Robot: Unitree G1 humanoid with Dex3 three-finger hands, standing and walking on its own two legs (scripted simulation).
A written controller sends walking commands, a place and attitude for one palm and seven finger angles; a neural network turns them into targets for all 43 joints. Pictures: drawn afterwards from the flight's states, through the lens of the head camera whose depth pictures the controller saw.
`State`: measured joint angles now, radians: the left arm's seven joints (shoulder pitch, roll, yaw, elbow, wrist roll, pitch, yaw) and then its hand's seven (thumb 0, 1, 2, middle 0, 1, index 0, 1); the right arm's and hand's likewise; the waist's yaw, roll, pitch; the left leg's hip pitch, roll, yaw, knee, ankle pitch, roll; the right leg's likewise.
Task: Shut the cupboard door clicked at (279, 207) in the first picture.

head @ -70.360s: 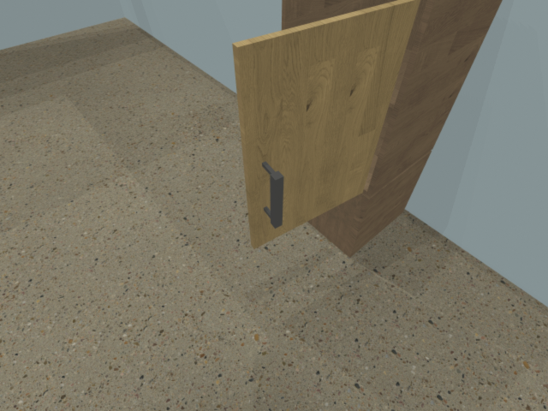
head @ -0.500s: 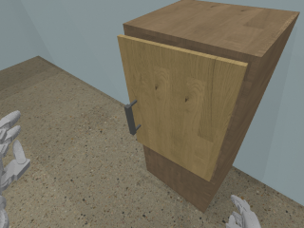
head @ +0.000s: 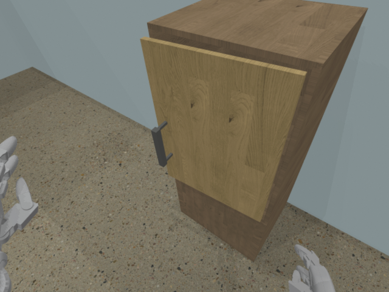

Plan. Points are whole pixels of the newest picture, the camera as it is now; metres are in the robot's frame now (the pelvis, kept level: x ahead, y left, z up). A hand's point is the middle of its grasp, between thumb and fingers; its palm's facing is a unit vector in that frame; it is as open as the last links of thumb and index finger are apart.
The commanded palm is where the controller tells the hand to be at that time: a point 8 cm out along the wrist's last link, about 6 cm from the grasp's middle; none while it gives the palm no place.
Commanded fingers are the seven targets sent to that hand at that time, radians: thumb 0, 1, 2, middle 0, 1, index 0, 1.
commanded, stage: step back with the hand held close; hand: left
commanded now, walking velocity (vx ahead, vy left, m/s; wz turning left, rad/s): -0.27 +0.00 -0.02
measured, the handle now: (163, 144) +0.62 +0.18 -0.11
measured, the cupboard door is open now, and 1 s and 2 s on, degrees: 5 5 5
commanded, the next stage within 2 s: stop stepping back and stand still in 1.64 s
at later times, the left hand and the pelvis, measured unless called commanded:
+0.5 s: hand (5, 246) +0.14 +0.28 +0.16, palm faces +0.45 -0.75 -0.48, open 7.4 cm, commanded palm +0.08 +0.31 +0.18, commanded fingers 0.00 0.90 0.90 -0.20 -0.30 -0.20 -0.30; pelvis -0.06 +0.01 -0.01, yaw +0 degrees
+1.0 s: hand out of the picture +0.10 +0.29 +0.16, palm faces +0.47 -0.74 -0.48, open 7.4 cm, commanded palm +0.02 +0.32 +0.18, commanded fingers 0.00 0.90 0.90 -0.20 -0.30 -0.20 -0.30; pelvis -0.11 +0.01 -0.02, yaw +3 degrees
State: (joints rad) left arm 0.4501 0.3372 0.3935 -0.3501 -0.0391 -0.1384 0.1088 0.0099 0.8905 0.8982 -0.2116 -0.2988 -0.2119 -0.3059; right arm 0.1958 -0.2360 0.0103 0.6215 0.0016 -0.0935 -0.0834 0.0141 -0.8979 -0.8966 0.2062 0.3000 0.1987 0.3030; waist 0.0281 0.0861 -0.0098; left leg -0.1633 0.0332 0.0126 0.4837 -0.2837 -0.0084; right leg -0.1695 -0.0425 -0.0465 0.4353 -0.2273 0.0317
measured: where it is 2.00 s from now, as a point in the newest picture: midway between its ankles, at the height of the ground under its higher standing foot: outside the picture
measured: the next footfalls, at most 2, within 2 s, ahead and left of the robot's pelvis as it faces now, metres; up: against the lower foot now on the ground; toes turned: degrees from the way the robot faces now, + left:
right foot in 1.48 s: -0.15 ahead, -0.13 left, +0.00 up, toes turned +11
left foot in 1.62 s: -0.09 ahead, +0.14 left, +0.00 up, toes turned +8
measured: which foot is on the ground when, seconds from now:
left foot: down 0.00-1.00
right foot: down 0.00-1.00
